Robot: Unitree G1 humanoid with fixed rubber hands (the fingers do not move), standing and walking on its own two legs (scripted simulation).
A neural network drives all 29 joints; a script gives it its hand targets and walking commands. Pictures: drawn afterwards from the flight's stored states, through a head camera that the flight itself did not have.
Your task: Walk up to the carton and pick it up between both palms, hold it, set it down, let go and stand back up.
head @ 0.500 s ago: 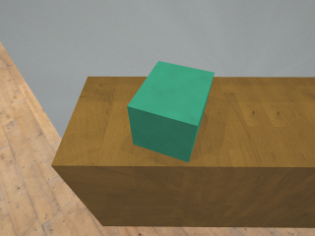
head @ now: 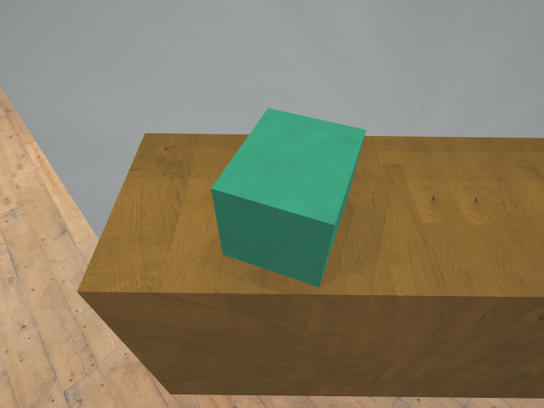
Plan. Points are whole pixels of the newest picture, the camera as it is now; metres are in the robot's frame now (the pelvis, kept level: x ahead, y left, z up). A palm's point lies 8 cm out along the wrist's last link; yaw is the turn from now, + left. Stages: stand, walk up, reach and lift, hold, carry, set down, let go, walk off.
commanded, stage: stand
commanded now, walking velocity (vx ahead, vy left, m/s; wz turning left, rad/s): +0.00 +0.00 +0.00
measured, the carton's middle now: (292, 193) +0.48 -0.04 +0.04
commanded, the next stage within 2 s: none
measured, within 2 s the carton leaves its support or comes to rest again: neither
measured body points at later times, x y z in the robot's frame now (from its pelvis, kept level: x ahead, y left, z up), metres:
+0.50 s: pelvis +0.00 +0.00 +0.00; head +0.01 -0.01 +0.45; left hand +0.08 +0.28 -0.14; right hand +0.09 -0.30 -0.14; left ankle -0.02 +0.13 -0.75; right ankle +0.00 -0.11 -0.75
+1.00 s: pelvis +0.00 +0.00 +0.00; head +0.01 -0.01 +0.45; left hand +0.07 +0.29 -0.13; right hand +0.07 -0.30 -0.14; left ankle -0.02 +0.13 -0.75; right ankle +0.00 -0.11 -0.75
